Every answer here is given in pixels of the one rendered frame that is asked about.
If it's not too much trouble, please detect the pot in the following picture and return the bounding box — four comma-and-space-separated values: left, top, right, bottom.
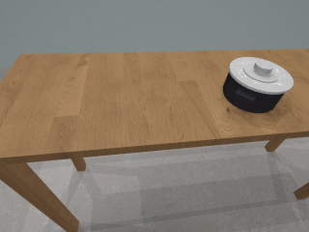
223, 72, 284, 113

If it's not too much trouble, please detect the knob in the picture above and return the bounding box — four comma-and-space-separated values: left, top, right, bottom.
253, 60, 274, 74

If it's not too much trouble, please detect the table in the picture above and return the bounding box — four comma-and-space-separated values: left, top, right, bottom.
0, 48, 309, 232

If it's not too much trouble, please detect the lid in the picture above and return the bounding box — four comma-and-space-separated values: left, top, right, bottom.
229, 57, 294, 95

